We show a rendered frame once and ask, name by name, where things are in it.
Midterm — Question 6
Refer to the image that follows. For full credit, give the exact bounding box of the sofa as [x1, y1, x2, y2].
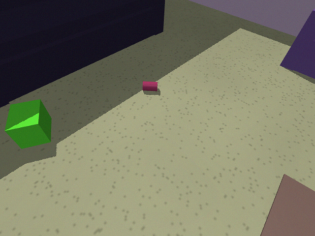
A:
[0, 0, 165, 108]

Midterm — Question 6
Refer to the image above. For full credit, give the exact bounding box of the armchair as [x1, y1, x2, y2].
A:
[280, 9, 315, 79]

